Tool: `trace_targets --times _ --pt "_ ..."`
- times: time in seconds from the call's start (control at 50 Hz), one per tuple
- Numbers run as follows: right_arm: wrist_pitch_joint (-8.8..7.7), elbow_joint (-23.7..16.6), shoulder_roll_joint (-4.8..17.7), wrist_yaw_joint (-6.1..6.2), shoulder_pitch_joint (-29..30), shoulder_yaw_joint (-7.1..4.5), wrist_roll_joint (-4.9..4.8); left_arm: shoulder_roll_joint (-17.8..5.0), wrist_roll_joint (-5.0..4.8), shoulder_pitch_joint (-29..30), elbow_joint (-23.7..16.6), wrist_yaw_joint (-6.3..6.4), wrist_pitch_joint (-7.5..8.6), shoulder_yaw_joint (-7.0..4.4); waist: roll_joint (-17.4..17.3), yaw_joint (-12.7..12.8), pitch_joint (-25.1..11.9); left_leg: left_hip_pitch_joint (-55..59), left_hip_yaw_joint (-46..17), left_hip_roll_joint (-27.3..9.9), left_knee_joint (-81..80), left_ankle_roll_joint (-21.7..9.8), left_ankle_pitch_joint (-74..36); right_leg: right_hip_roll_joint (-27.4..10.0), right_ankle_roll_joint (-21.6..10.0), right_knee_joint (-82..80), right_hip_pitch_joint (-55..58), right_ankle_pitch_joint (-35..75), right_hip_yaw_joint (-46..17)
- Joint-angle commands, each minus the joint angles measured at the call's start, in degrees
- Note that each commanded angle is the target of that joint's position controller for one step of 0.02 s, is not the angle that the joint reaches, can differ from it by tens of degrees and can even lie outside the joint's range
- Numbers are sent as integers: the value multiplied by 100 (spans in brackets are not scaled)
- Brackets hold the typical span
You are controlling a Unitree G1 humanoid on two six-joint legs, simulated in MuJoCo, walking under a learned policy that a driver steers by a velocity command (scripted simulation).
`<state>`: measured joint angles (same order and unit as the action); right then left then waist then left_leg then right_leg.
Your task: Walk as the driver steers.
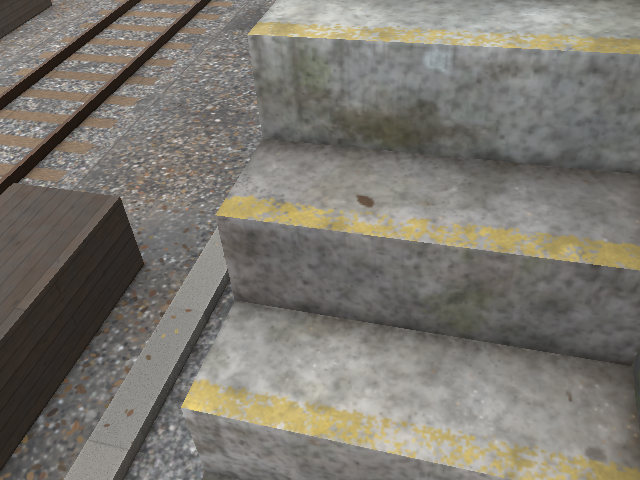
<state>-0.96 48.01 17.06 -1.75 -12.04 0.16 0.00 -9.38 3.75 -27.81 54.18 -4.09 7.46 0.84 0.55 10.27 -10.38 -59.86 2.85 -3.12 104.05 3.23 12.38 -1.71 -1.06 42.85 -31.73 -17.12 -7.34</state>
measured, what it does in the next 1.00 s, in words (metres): climbs: left foot, then right foot 0.21 m higher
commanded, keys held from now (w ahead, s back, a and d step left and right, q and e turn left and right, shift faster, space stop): w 1.00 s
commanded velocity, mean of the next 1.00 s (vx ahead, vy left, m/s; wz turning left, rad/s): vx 0.50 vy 0.00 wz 0.00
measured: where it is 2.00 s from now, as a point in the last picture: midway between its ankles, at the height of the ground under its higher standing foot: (411, 366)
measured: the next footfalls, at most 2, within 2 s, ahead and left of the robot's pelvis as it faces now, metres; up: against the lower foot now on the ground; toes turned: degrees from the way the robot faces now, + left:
left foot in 0.20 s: +0.09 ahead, +0.19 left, +0.00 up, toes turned +5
right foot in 0.76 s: +0.31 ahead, -0.04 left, +0.20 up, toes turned -8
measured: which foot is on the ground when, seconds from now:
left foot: up 0.00-0.18, down 0.20-0.78, up 0.80-1.00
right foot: down 0.00-0.20, up 0.22-0.74, down 0.76-1.00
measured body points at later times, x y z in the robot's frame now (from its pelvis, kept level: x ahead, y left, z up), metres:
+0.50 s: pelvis +0.07 +0.11 +0.01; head +0.07 +0.14 +0.46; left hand +0.29 +0.27 -0.09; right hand -0.05 -0.11 -0.12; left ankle +0.05 +0.19 -0.72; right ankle +0.09 -0.03 -0.34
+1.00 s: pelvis +0.24 +0.06 +0.17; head +0.24 +0.08 +0.62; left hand +0.26 +0.28 +0.00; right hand +0.38 -0.19 +0.06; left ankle +0.30 +0.23 -0.38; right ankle +0.27 -0.03 -0.51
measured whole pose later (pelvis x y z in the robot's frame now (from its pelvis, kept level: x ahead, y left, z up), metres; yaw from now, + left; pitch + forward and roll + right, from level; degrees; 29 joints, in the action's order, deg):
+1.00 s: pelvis +0.24 +0.06 +0.17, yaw -3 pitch +4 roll -3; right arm -1.1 48.9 11.9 -1.1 -7.0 -0.8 -0.3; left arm -11.8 2.9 -19.7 58.4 -7.7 2.4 -0.5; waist -0.6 0.5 -4.9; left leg -55.0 -12.8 0.6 94.3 -10.0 8.7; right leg 1.9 -4.7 54.2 -32.8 -25.2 8.7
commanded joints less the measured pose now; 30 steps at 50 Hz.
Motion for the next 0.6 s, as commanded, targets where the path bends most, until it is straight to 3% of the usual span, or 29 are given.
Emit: trace_targets --times 0.02,0.04,0.06,0.08,0.1,0.12,0.14,0.16,0.18,0.2,0.22,0.24,0.26,0.28,0.3,0.34,0.36,0.38,0.42,0.44,0.48,0.52,0.6 --pt "-106 -547 228 55 406 -19 81 -1007 -115 351 -575 47 117 -239 809 -301 795 -69 -215 -391 -1567 71 127 -1061 -1012 -2081 524 -2463 -1904" --pt "-113 -676 217 12 555 -37 188 -1076 -252 779 -797 58 143 -285 668 -463 914 708 127 -437 -2967 47 254 -957 -905 -2197 122 -2529 -1662" --pt "-125 -775 153 31 663 -43 157 -1186 -289 1038 -925 34 136 -344 705 -533 1079 2032 417 -400 -3882 36 499 -926 -710 -2422 -661 -2063 -1258" --pt "-145 -923 108 -18 846 -35 137 -1336 -344 678 -852 16 119 -419 898 -359 1103 2518 787 -173 -4314 126 1033 -980 -824 -2615 -632 -2229 -1301" --pt "-91 -990 88 -20 620 -13 200 -1513 -268 586 -755 -31 65 -463 1226 -535 1036 2833 404 -261 -4524 32 847 -1343 -888 -2665 -353 -2243 -1612" --pt "-116 -1017 65 -85 343 -34 215 -1531 -248 954 -980 -101 55 -473 1217 -725 1015 3091 185 -275 -5121 -215 927 -1361 -933 -2465 123 -2025 -1747" --pt "-211 -955 326 -104 304 -161 210 -1280 -229 1398 -1304 -167 52 -392 1071 -849 1083 3427 259 -135 -6013 -311 804 -1114 -1090 -2219 349 -1730 -1648" --pt "-300 -853 409 -113 79 -314 152 -1207 -160 1721 -1383 -254 -51 -394 952 -1068 1160 3932 572 125 -6761 -321 783 -717 -1180 -1596 386 -1093 -1224" --pt "-449 -526 590 -55 -587 -433 158 -928 -96 1487 -1319 -361 -201 -339 438 -1137 759 4543 303 0 -7312 -344 281 -399 -1189 -421 563 215 -782" --pt "-500 -143 867 -58 -1170 -537 154 -326 -142 946 -1259 -445 -319 -217 -579 -968 610 5187 -501 -443 -7669 -602 -1245 120 -926 1309 -114 419 -178" --pt "-406 -232 1977 8 -1405 -914 19 -110 -66 42 -1396 -555 -348 -173 -2335 -857 603 6207 -3811 -2252 -8590 -2695 -1776 910 -255 3452 -2494 -928 -76" --pt "-329 -343 656 -146 -1621 -600 5 -775 -312 1051 -1072 467 -292 -568 -507 -1550 269 6241 -3416 -2034 -8732 -1857 1107 248 -157 5641 -2828 -623 363" --pt "-346 -331 489 -151 -896 -517 55 -409 -290 1660 -1268 814 -305 -454 -525 -1273 1067 5289 -3100 -1823 -8690 -1570 986 266 -40 7557 -3289 -222 265" --pt "-365 -302 387 -98 -696 -452 207 -131 -185 1887 -1401 912 -332 -341 -266 -1085 1198 4898 -2403 -1586 -8674 -1216 1391 168 -108 8022 -3333 144 216" --pt "-445 4 290 -43 -1004 -443 354 208 -215 2676 -1749 934 -381 -150 -464 -1267 1650 4691 -2026 -1465 -8617 -1209 893 342 -302 8638 -3863 222 40" --pt "-551 304 -161 0 -1537 -307 353 20 -278 2489 -1633 816 -424 -180 -264 -1275 1452 5152 -1956 -1366 -8486 -1146 842 376 -599 9162 -4066 420 23" --pt "-617 235 -150 32 -1469 -296 308 -113 -256 2348 -1601 706 -400 -206 1 -1190 1451 5182 -1875 -1288 -8392 -1087 672 344 -619 8669 -3959 724 -145" --pt "-651 383 -119 47 -1584 -319 280 -6 -314 2339 -1528 690 -443 -193 -101 -1169 1466 5267 -1832 -1369 -8521 -1165 642 443 -643 9028 -4150 569 -28" --pt "-789 456 -64 19 -1698 -299 267 -88 -427 2373 -1504 629 -514 -215 -6 -1207 1551 5279 -1783 -1440 -8510 -1079 598 593 -560 9302 -4364 573 -30" --pt "-844 508 -22 3 -1705 -303 279 1 -490 2410 -1494 647 -553 -209 -9 -1178 1639 5198 -1681 -1479 -8561 -1047 529 624 -521 9404 -4463 594 17" --pt "-868 622 -114 63 -1981 -271 250 116 -480 2490 -1482 670 -627 -188 -75 -1236 1699 5148 -1499 -1350 -8540 -983 306 645 -468 9440 -4495 838 202" --pt "-889 738 -146 53 -2253 -249 309 231 -484 2922 -1627 735 -649 -165 -341 -1413 1745 5473 -1544 -1365 -8470 -1026 -119 614 -500 9996 -5053 615 356" --pt "-873 840 -101 150 -2582 -255 332 196 -474 3432 -1825 647 -750 -157 -752 -1560 1811 5651 -1321 -1269 -8628 -1031 -921 223 -388 9147 -4996 482 1102"
Keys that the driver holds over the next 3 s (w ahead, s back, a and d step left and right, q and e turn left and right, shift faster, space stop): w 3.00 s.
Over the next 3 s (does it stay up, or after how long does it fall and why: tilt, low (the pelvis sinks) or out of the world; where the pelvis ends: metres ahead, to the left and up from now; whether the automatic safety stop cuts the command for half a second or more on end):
stays up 1.08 -0.06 0.85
